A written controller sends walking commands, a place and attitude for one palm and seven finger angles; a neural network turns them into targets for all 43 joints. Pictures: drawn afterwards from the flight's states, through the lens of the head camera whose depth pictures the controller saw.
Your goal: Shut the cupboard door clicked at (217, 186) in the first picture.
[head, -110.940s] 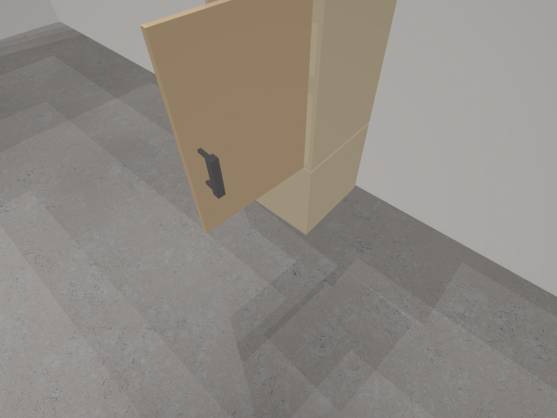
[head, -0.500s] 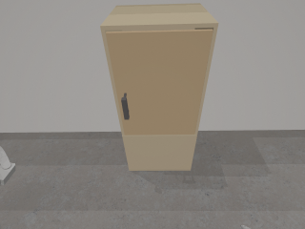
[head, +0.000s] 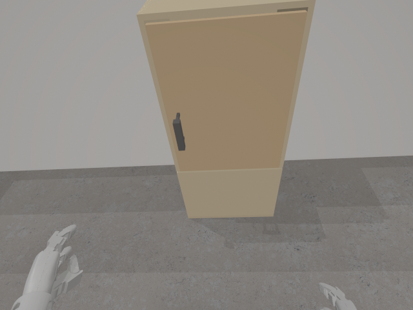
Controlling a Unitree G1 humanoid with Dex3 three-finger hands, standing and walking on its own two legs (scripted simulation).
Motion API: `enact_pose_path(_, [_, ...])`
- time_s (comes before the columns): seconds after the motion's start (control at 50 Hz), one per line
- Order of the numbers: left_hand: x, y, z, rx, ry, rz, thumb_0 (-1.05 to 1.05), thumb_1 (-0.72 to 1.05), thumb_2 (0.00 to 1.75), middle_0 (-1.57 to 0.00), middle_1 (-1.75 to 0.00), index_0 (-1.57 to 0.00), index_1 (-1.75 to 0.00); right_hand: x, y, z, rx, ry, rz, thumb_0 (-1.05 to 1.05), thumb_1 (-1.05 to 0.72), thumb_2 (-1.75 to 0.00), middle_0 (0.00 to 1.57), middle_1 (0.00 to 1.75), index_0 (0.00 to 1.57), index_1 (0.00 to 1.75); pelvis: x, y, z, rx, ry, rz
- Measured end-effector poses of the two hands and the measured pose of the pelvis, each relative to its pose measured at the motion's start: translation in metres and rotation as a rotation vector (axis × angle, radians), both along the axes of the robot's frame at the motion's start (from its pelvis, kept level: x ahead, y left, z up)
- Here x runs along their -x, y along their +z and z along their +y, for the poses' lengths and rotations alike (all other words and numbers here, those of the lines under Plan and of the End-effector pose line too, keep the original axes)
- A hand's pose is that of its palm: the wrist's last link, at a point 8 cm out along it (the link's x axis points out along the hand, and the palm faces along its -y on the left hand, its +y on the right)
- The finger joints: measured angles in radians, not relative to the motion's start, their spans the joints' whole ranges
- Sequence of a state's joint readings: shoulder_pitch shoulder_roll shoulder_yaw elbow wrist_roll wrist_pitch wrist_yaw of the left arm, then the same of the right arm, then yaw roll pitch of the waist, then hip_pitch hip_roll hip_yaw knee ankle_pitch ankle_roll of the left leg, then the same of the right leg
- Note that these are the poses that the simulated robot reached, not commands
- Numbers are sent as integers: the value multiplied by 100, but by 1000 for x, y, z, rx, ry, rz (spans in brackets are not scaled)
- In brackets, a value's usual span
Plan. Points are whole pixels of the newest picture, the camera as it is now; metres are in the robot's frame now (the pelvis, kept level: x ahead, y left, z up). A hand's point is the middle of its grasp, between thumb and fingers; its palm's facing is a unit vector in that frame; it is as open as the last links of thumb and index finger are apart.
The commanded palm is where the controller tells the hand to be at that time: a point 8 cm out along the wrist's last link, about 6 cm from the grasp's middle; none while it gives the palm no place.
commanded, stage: let the arm hang, fingers relaxed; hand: left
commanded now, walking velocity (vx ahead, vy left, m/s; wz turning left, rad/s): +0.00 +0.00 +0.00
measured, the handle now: (180, 131) +0.71 +0.15 -0.08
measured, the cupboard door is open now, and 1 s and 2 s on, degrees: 0 0 0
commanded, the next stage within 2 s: look to check the result in 0.96 s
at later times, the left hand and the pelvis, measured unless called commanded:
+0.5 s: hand out of the picture -0.11 +0.22 -0.15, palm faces +0.05 -0.97 -0.23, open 7.3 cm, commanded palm none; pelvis -0.04 +0.02 +0.02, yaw +1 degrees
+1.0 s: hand out of the picture -0.07 +0.17 -0.16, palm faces +0.04 -0.99 -0.13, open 7.4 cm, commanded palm none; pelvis -0.04 +0.02 +0.02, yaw +0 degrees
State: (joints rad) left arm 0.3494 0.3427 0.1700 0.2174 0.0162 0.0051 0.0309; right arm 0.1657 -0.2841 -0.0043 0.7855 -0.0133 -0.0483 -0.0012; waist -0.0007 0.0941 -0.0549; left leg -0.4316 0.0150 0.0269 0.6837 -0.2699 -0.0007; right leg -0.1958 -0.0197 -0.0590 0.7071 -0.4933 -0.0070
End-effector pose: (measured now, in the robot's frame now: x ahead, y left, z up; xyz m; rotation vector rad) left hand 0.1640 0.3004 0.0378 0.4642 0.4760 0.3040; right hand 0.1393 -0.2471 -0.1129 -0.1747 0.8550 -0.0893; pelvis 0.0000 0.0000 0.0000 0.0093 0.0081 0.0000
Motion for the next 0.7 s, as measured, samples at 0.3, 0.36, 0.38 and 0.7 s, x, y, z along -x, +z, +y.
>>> enact_pose_path(0.3, [216,-181,-62,455,213,897,0,99,90,-21,-30,-20,-30,128,11,4,142,-83,461,1,-91,-89,20,30,20,30,21,13,9,38,27,-44])
enact_pose_path(0.36, [245,-170,-53,435,242,962,0,96,90,-21,-30,-20,-30,140,5,16,106,-91,485,1,-91,-89,20,30,20,30,26,17,15,40,23,-44])
enact_pose_path(0.38, [253,-166,-50,426,250,979,0,95,90,-21,-30,-20,-30,143,3,20,91,-93,488,1,-91,-89,20,30,20,30,28,18,17,39,21,-46])
enact_pose_path(0.7, [261,-160,-48,391,234,957,0,91,90,-20,-30,-20,-30,185,-14,51,-19,-145,519,1,-92,-89,20,30,20,30,41,21,26,23,-2,-70])
